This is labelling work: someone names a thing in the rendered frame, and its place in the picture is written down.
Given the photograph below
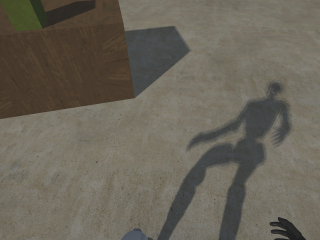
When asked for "carton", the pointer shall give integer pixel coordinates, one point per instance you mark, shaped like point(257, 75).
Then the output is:
point(25, 14)

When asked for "right robot hand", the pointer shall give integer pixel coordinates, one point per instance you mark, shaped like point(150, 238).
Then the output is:
point(291, 231)

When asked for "robot left thigh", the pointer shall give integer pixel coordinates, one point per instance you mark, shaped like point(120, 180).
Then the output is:
point(135, 235)

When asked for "pedestal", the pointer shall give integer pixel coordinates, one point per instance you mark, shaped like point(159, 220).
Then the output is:
point(79, 58)

